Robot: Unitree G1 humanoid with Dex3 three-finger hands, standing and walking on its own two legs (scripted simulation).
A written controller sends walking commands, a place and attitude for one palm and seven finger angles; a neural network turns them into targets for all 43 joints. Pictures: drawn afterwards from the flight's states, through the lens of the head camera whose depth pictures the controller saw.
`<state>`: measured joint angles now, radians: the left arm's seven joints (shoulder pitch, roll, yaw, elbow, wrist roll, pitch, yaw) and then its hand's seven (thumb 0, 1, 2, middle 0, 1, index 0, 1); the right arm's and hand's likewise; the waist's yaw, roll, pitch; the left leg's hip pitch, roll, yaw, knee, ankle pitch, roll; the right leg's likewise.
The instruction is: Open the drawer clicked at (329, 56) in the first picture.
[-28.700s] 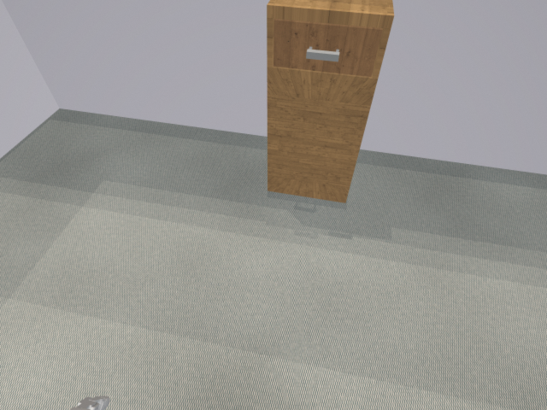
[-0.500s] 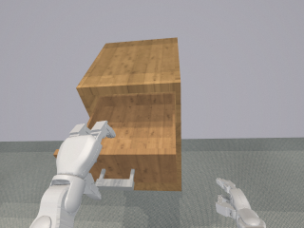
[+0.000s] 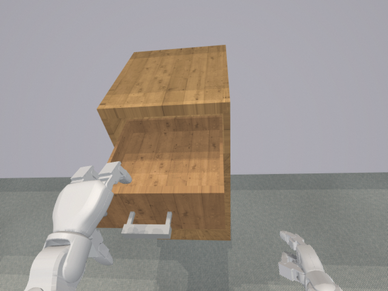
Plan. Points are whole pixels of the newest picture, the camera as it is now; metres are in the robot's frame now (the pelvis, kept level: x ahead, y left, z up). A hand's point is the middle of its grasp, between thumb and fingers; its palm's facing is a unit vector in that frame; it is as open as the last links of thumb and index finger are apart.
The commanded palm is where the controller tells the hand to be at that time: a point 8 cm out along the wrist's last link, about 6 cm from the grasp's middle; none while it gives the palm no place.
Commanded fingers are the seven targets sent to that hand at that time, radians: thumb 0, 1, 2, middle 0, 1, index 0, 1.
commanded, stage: draw the hand back to the body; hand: left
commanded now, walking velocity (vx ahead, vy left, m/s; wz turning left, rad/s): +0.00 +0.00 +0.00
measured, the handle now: (148, 223) +0.27 +0.17 -0.02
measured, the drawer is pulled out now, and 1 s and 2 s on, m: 0.28 0.28 0.28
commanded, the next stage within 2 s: step back with the hand held close in 1.24 s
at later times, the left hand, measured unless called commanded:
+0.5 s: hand (93, 199) +0.21 +0.21 +0.16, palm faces +0.31 -0.90 -0.32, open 13.1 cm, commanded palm +0.16 +0.25 +0.18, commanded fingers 0.00 -0.01 0.51 -0.26 -0.88 -0.26 -0.88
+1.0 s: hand (77, 195) +0.22 +0.25 +0.15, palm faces +0.39 -0.82 -0.42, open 9.0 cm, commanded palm +0.17 +0.29 +0.17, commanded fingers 0.00 0.87 0.88 -0.20 -0.32 -0.20 -0.32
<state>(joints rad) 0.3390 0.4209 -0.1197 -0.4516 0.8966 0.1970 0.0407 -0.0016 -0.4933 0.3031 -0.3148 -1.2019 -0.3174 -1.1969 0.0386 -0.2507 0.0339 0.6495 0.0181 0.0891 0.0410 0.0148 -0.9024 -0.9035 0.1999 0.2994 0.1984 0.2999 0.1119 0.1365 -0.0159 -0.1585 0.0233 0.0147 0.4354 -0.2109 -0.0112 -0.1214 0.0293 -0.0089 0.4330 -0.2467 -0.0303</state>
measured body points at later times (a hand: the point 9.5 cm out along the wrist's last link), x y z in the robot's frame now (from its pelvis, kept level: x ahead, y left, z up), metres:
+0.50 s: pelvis +0.02 +0.01 +0.00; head +0.01 +0.00 +0.45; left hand +0.19 +0.25 +0.18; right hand +0.23 -0.19 -0.07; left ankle +0.02 +0.13 -0.74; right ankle +0.00 -0.10 -0.74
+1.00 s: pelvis +0.04 +0.01 +0.00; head +0.04 -0.01 +0.45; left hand +0.19 +0.29 +0.17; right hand +0.25 -0.20 -0.08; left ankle +0.02 +0.13 -0.74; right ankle +0.00 -0.10 -0.74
